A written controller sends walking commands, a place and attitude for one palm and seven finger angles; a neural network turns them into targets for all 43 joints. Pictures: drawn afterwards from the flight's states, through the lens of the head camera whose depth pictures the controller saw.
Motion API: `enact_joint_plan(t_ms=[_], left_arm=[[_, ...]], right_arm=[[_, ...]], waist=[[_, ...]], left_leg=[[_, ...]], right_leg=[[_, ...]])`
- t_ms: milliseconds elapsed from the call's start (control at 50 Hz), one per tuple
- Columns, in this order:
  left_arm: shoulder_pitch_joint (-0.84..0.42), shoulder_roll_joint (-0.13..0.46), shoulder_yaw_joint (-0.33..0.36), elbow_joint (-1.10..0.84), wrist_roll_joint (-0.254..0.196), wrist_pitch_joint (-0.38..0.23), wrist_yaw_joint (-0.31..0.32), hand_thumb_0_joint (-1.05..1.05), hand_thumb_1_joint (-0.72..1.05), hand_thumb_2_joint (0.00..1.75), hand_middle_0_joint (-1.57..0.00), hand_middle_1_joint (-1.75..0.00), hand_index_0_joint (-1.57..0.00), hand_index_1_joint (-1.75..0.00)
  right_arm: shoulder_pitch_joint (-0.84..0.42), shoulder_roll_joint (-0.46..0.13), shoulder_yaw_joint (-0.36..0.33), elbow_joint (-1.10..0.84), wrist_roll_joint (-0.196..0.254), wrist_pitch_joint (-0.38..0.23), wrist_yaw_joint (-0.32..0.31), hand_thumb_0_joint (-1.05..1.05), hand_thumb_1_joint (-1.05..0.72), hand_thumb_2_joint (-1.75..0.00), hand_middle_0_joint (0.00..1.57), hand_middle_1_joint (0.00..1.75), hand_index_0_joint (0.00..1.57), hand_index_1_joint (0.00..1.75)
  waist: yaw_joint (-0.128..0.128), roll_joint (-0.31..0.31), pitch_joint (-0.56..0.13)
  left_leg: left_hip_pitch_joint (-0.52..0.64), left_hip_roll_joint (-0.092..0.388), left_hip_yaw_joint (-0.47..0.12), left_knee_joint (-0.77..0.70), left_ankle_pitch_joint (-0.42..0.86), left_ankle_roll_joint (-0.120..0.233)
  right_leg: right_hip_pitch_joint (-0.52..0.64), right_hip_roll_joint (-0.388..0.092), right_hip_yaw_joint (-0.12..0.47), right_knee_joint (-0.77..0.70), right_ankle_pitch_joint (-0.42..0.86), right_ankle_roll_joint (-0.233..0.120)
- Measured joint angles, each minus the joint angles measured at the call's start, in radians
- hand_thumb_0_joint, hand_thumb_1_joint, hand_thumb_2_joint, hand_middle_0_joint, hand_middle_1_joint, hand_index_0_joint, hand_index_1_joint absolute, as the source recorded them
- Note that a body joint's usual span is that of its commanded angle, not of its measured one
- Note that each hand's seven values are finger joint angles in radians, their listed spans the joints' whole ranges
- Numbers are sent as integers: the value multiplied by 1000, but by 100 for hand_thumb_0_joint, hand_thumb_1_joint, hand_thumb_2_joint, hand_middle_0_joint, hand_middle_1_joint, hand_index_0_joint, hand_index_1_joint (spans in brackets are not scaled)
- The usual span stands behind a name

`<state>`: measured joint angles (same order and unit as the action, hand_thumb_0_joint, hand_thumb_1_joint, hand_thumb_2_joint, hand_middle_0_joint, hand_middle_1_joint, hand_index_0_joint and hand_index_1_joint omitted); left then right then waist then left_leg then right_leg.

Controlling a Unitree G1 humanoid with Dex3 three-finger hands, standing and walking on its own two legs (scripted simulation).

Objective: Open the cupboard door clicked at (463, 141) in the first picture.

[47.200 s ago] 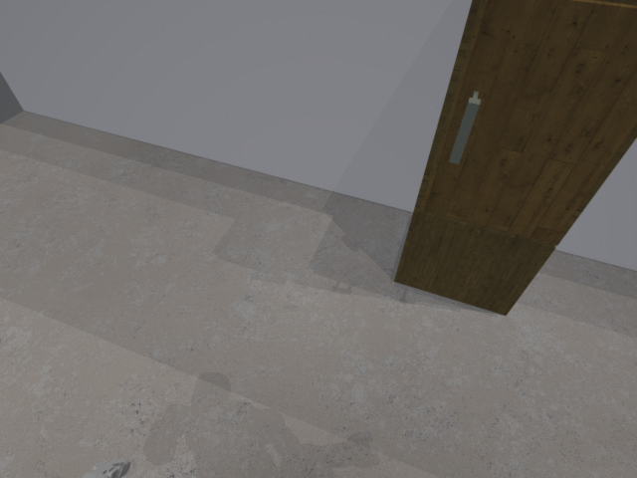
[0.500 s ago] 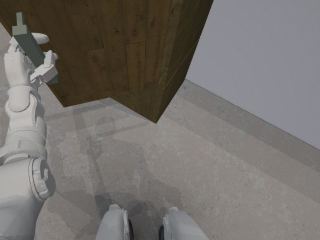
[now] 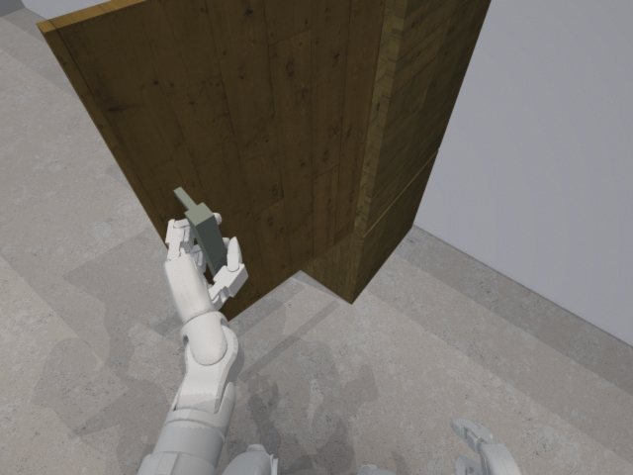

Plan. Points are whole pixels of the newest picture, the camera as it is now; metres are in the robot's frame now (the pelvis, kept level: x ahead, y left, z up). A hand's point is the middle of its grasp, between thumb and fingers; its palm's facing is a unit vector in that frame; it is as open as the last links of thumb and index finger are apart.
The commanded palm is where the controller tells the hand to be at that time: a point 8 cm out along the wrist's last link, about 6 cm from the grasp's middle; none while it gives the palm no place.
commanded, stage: pull the door open along its arc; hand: left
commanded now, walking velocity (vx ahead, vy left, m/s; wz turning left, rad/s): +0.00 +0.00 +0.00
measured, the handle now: (205, 241) +0.41 +0.15 +0.04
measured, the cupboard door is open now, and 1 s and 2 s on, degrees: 78 88 90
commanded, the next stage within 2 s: open thumb and fingers to let go in 0.24 s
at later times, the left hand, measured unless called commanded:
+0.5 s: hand (276, 289) +0.34 +0.06 +0.04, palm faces +0.51 -0.86 -0.05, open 6.6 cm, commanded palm +0.29 +0.10 +0.03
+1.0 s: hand (274, 287) +0.34 +0.06 +0.03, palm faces +0.48 -0.88 -0.03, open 14.0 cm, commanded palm +0.29 +0.10 +0.03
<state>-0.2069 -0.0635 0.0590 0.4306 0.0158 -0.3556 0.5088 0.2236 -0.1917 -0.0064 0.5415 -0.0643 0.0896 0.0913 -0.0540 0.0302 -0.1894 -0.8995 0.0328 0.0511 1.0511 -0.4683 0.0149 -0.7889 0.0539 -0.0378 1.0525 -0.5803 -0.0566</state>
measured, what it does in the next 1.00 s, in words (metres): stands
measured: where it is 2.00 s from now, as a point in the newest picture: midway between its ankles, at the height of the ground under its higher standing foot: outside the picture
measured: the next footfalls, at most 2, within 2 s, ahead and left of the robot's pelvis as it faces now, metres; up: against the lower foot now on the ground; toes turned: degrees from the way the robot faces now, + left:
none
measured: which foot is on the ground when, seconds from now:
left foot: down 0.00-1.00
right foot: down 0.00-1.00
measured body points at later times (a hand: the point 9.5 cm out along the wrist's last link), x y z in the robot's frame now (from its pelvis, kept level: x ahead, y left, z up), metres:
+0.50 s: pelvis -0.02 -0.05 -0.01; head +0.05 -0.08 +0.44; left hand +0.31 +0.10 +0.04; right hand +0.13 -0.28 -0.14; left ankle +0.02 +0.11 -0.66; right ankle -0.04 -0.09 -0.66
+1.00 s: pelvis -0.02 -0.04 -0.01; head +0.05 -0.06 +0.44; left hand +0.31 +0.10 +0.04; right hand +0.12 -0.26 -0.14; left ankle +0.02 +0.11 -0.66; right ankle -0.05 -0.09 -0.66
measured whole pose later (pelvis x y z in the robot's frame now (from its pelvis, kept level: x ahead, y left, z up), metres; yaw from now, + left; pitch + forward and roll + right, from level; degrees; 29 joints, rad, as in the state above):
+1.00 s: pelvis -0.02 -0.04 -0.01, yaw +4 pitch +18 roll +2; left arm -0.26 -0.12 -0.03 0.53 0.07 -0.35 0.64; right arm 0.22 -0.19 -0.03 0.66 -0.09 0.00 0.02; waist -0.04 0.04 -0.18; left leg -0.94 0.01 -0.01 1.04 -0.41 -0.04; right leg -0.83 0.04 -0.10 1.09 -0.58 -0.11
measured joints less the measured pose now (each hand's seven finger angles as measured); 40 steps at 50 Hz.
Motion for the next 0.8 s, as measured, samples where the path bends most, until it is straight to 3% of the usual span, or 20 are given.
enact_joint_plan(t_ms=[140,340,500,640,800], left_arm=[[49,-41,-67,-24,60,39,72,2,62,67,-34,-129,-35,-133],[71,-67,-128,-36,69,40,122,2,63,71,-30,-130,-33,-133],[-6,-55,-91,33,69,20,134,1,60,76,-34,-132,-33,-132],[-28,-41,-74,66,34,14,121,1,35,66,-35,-129,-34,-129],[-61,-44,-64,92,46,-13,130,0,-12,46,-33,-124,-32,-124]], right_arm=[[-23,30,11,17,-16,-11,-28,1,-90,-90,20,29,20,30],[-7,9,-4,70,-27,-58,-48,1,-90,-90,20,29,20,30],[-21,-11,-25,121,-29,-73,-69,1,-90,-90,20,29,20,30],[-19,-14,-32,127,-25,-85,-72,1,-90,-90,20,29,20,30],[-13,-7,-31,131,-29,-92,-69,1,-90,-90,20,29,20,30]], waist=[[11,-7,-5],[17,1,7],[17,3,14],[12,9,20],[8,6,16]], left_leg=[[25,-4,-26,-8,12,-27],[25,-15,-60,-33,41,-56],[-23,-23,-78,-17,56,-56],[-32,-22,-78,-17,62,-53],[-52,-23,-76,-4,59,-56]], right_leg=[[26,-1,-26,8,-8,-26],[26,-8,-61,10,-8,-55],[-23,-13,-81,43,-11,-69],[-36,-11,-79,47,-5,-71],[-56,-12,-75,59,-6,-67]])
